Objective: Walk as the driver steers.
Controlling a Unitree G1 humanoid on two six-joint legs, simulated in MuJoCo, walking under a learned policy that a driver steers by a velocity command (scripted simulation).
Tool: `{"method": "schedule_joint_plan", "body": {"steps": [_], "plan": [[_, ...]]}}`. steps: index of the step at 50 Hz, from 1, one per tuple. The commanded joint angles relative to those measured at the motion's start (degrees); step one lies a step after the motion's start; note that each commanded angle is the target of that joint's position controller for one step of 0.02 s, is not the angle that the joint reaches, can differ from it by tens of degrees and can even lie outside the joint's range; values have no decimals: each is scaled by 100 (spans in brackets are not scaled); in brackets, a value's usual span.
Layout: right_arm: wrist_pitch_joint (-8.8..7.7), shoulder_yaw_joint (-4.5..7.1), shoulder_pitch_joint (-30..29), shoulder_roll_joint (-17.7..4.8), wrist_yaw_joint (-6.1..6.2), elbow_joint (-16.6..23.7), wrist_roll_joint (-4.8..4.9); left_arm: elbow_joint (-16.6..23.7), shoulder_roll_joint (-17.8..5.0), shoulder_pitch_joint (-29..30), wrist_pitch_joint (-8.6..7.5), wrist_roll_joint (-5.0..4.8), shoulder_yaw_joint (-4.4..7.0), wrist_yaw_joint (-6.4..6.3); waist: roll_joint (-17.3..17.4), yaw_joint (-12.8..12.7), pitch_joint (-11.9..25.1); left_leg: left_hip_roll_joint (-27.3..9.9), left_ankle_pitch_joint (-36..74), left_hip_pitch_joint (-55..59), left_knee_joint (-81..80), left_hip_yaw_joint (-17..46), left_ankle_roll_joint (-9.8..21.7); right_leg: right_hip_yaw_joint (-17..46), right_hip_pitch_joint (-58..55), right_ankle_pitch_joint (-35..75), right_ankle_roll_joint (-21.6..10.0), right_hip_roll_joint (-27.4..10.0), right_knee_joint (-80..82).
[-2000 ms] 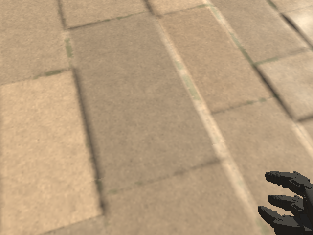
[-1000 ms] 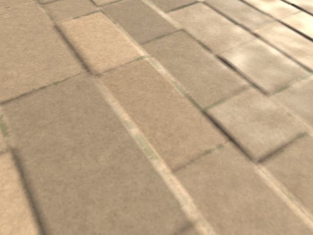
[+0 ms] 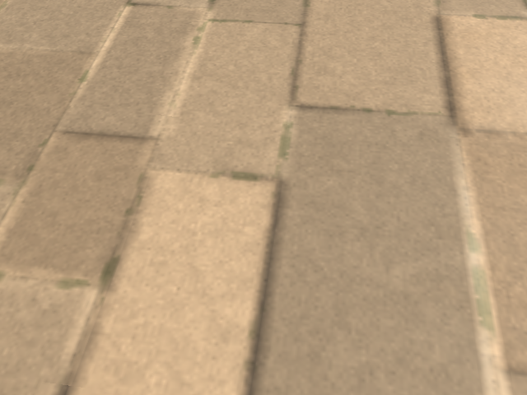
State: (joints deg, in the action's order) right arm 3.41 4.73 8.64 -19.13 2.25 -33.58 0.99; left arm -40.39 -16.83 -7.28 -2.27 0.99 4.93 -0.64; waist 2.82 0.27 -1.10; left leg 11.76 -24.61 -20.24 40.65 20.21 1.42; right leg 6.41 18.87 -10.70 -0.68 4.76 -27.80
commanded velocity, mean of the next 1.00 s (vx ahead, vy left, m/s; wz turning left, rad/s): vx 0.24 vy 0.00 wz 0.12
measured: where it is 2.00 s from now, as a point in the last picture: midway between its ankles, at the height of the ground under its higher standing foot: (287, 211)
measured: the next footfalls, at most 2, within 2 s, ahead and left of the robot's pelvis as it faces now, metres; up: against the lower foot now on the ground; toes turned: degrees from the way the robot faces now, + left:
left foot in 0.32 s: +0.02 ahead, +0.14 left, +0.00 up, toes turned +0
right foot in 0.88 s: +0.20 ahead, -0.13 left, +0.00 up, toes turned +3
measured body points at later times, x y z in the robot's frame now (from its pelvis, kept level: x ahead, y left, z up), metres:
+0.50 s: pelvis +0.02 +0.02 +0.00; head +0.02 +0.03 +0.45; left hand +0.11 +0.29 -0.12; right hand +0.17 -0.21 -0.10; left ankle -0.02 +0.14 -0.73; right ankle +0.04 -0.12 -0.73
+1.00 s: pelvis +0.17 -0.04 +0.00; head +0.18 -0.06 +0.45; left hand +0.21 +0.24 -0.10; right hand +0.28 -0.31 -0.12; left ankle +0.10 +0.10 -0.65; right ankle +0.16 -0.13 -0.73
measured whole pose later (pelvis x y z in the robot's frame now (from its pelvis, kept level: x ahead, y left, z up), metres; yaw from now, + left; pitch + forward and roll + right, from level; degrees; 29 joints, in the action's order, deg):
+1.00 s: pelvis +0.17 -0.04 +0.00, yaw +5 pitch +2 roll +1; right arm -2.6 2.9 17.8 -17.3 -2.1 -43.0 -2.5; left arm -44.6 -16.1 -19.5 -3.2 2.1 2.2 1.4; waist 2.2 -0.4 1.3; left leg -0.9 -16.8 -26.9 65.0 3.0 4.6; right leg -3.1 15.2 -16.7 -3.3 1.4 -30.0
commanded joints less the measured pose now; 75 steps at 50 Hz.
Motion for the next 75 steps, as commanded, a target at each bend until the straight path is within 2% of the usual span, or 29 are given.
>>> {"method": "schedule_joint_plan", "body": {"steps": [1,4,10,15,17,18,20,29,31,33,36,39,40,42,43,44,45,46,47,49,56,62,65,67,68,69,70,72,75], "plan": [[-163,293,499,-1107,-6,294,-54,544,-862,110,-39,67,181,-10,-1311,205,570,-449,-1131,-1160,2525,-555,-426,2635,-1028,1674,-1650,-2580,938],[-44,180,437,-684,2,53,-45,575,-530,262,66,-104,3,-84,-787,93,331,-500,-271,-1131,3173,-807,-680,1441,-771,1008,-1160,-1729,863],[-142,-86,112,-89,-43,113,-41,430,-583,-33,187,-51,-40,-105,-1363,-135,508,-1030,-270,-289,764,-1617,-744,772,-1112,1138,-1156,-1392,820],[-217,-71,509,-115,-94,-224,-36,272,-625,-288,249,-197,-77,-82,-1244,-4,480,-975,1266,1017,-1980,-1919,-425,817,-868,1551,-1023,-1435,459],[-229,-24,595,-564,-42,-129,-179,221,-402,-576,93,-56,-170,-20,-338,-130,757,-1853,2950,2086,-1932,-958,-14,368,-97,823,-348,-1102,-80],[-229,-26,370,-593,-76,-258,-248,267,-73,-631,14,6,-247,15,779,-416,687,-2112,2702,1399,-1719,-760,397,-243,-221,-351,-2,-604,24],[-303,-174,185,-6,-155,-180,-264,226,-297,-193,5,50,-207,25,413,-140,412,-1825,1537,949,-1870,-869,368,-242,-545,-37,266,-603,18],[-413,-156,714,-169,-115,-397,-145,-135,-283,-512,104,-60,-169,-49,115,-28,329,-1517,750,894,-1876,-996,289,-498,-675,-301,244,-392,-323],[-378,16,1219,-720,-119,-474,-34,63,-362,-54,34,-242,-124,-10,709,355,-375,-2417,-2658,1022,-2878,548,1013,-933,902,-1750,156,-195,-1438],[-578,24,1363,-766,-100,-546,-31,412,-455,547,-169,-437,-87,47,770,466,-1169,-3234,-2765,1209,-3517,1856,1556,-288,2452,-1943,-175,-771,-2573],[-756,-33,1170,-462,-135,-486,-4,338,-407,325,-424,-325,-123,182,326,327,-560,-2947,-1125,2176,-3259,896,1267,-244,2752,-1168,-337,-1113,-2148],[-740,14,936,-630,-217,-371,63,292,-263,273,-462,-240,-214,310,507,233,-195,-2306,-158,1216,-3173,-408,1003,-803,933,-588,-132,-757,-1035],[-723,94,1053,-801,-312,-616,-351,320,-269,207,-149,238,-187,433,601,141,-71,-2034,-352,760,-3189,-785,935,-1251,113,-669,-91,-416,-744],[-726,83,936,-657,-353,-640,-293,26,-481,-781,26,156,-74,381,317,-359,-63,-1939,-268,-301,-2583,-1018,825,-1463,-1572,-353,-85,-219,-533],[-751,25,804,-510,-349,-642,-337,-274,-728,-1840,1,131,31,294,-154,-919,188,-1700,515,-886,-1369,-1301,735,-1304,-2686,-697,-151,-251,-502],[-785,-105,426,-75,-342,-471,-389,-485,-1291,-3073,-69,229,159,189,-1551,-1577,629,-1132,473,-1649,1141,-1924,512,283,-3392,-2478,-314,-1473,344],[-839,-213,351,350,-288,-61,-226,-388,-1757,-3128,-151,238,172,149,-2493,-1330,702,-378,-902,-2848,2708,-1297,456,3598,-3236,-4798,-639,-2622,1973],[-807,-177,432,78,-290,-95,-215,-230,-1451,-2096,-93,212,121,134,-1393,-734,147,-839,-64,-3398,3382,-963,538,4107,-2591,-5062,-955,-2853,2145],[-780,-128,342,-182,-351,-162,-295,-95,-1118,-1510,-102,134,43,157,-730,-412,-104,-1308,623,-3278,3263,-1231,525,3281,-2065,-4260,-897,-2679,1851],[-714,-121,679,-247,-486,-435,-397,-65,-784,-1170,-174,71,-67,191,-672,-28,-30,-1714,1072,-2380,2575,-1543,297,1883,-1291,-3109,-727,-1945,1938],[-549,-237,-577,-100,-582,-161,-339,-586,-503,-2072,-369,-72,-145,215,-528,-247,-689,-1767,2402,-3017,1399,-2103,-49,424,-1408,-929,-1004,-1455,2690],[-619,-386,-1611,87,-642,122,-288,-958,-535,-2443,-439,-62,-197,122,-529,-412,-889,-1519,2940,-2182,-426,-2598,307,-314,-2168,1648,-945,-1549,2998],[-653,-342,-1319,-47,-494,93,-309,-1110,-827,-2359,-400,-9,-177,45,-798,-70,-324,-947,2097,-889,-719,-2731,521,-377,-2644,5478,-876,-1672,1777],[-695,-156,605,-478,-292,-445,-296,-1175,-1157,-2169,-300,75,-101,-19,-980,852,799,-711,1348,1288,-830,-2552,660,-341,-2336,6386,-781,-1654,-517],[-725,-28,1833,-828,-172,-763,-379,-1053,-951,-1963,-304,73,-143,-7,-721,1370,1477,-1514,688,3104,-792,-1784,747,-393,-1030,4718,-755,-1404,-2272],[-756,152,2147,-1372,-127,-813,-625,-772,29,-2528,-353,-136,-341,96,859,818,2375,-3391,-2257,4759,-1336,1059,1084,-498,1159,243,-636,-515,-4553],[-761,107,1905,-1135,-212,-766,-523,-759,-341,-2264,-359,-213,-254,121,798,802,2447,-3716,-3220,4388,-2592,2836,1073,15,1820,-1300,-793,-234,-5254],[-817,-15,1014,-427,-248,-865,-429,-593,-464,-1352,-297,-138,-212,153,-57,442,637,-3284,-1409,2589,-2778,894,782,-96,2102,-239,-799,-870,-4998],[-936,-133,943,13,-243,-1146,-333,-601,-83,-1371,-25,27,-247,303,102,-40,-7,-2866,-9,1277,-3187,-802,522,-179,1717,-211,-616,-1226,-4713]]}}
